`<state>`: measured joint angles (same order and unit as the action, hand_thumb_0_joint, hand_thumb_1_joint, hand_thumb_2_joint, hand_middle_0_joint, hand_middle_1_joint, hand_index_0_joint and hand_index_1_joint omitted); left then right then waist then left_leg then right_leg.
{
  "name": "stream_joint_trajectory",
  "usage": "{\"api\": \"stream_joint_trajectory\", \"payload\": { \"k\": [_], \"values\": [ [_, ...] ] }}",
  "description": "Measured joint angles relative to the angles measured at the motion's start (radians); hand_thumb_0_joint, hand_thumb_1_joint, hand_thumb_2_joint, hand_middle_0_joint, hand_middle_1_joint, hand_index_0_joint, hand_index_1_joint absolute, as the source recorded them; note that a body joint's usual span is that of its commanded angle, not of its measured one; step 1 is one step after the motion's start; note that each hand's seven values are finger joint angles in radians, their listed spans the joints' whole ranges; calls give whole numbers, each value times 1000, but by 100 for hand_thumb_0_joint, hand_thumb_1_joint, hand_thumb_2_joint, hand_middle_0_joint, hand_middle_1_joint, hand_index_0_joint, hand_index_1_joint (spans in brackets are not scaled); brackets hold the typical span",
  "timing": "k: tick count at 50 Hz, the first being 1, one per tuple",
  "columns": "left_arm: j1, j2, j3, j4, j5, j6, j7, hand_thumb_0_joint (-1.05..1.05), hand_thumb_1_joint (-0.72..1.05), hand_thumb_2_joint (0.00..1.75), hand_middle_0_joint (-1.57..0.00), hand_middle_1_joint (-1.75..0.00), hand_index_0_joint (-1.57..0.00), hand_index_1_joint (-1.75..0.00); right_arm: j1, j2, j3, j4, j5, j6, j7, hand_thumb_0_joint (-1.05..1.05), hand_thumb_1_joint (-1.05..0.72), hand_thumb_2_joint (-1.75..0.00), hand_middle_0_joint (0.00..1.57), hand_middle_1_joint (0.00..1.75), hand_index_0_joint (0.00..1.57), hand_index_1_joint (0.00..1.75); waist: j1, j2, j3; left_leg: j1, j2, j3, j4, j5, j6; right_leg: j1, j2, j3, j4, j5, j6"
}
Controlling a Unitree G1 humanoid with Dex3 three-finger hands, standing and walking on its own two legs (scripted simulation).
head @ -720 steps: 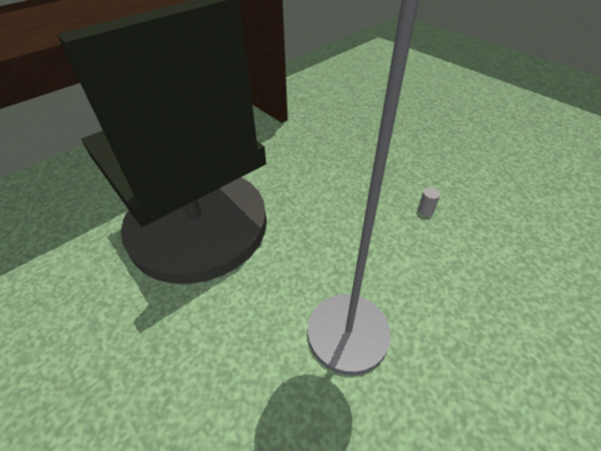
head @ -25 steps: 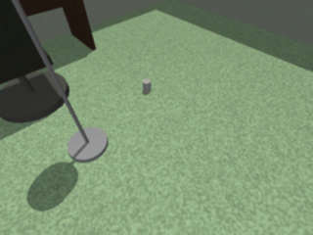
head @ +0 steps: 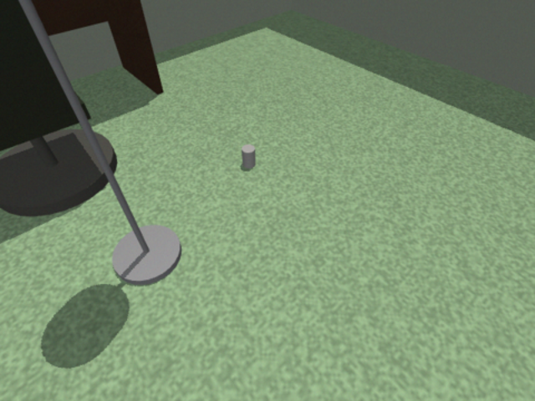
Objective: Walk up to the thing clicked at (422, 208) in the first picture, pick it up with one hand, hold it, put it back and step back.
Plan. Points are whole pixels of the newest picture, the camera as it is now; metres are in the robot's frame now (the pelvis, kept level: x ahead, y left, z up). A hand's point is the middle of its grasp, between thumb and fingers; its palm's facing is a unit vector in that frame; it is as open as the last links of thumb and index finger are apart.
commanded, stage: stand
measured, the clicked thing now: (248, 156) +1.48 +0.15 -0.72
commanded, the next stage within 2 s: none
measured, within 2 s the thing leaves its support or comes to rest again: neither
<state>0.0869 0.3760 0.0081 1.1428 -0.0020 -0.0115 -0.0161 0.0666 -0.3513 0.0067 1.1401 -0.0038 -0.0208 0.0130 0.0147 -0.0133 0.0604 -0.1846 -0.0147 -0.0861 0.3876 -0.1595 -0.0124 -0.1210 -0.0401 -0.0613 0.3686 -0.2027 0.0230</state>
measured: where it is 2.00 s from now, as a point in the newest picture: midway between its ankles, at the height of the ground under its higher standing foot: outside the picture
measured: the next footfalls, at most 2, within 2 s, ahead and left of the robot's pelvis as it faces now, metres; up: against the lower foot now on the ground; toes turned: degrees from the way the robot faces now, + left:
none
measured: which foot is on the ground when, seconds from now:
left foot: down 0.00-1.00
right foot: down 0.00-1.00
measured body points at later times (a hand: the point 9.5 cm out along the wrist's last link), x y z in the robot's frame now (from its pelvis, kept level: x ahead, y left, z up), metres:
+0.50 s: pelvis +0.01 -0.01 +0.00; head +0.03 +0.00 +0.45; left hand +0.09 +0.30 -0.13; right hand +0.09 -0.30 -0.13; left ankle +0.03 +0.13 -0.74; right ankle +0.00 -0.13 -0.74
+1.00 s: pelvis +0.02 -0.01 +0.00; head +0.03 -0.01 +0.45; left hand +0.10 +0.29 -0.13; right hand +0.09 -0.31 -0.13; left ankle +0.03 +0.13 -0.74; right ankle +0.00 -0.13 -0.75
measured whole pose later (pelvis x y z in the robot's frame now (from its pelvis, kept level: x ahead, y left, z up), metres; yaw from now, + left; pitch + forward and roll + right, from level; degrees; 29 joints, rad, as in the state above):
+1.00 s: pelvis +0.02 -0.01 +0.00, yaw -1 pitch -2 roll +0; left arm 0.09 0.36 0.01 1.15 0.00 -0.01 -0.01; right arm 0.08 -0.35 0.01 1.16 -0.01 -0.01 0.01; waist 0.01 0.00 0.04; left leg -0.14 0.01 -0.07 0.32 -0.15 -0.03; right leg -0.10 -0.02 -0.04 0.32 -0.20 0.01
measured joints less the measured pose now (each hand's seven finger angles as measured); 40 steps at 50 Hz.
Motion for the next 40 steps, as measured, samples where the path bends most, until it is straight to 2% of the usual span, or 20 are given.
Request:
{"api": "stream_joint_trajectory", "payload": {
  "k": [40],
  "values": [
    [-7, -21, 4, 6, 3, 1, 4, 1, 91, 90, -20, -30, -20, -30, 2, 2, 3, 18, -1, 8, -5, 1, -91, -90, 20, 30, 20, 30, -9, 12, -16, 46, 19, 19, -65, 5, -13, 28, 16, 18, -47, 5, -11]
  ]
}}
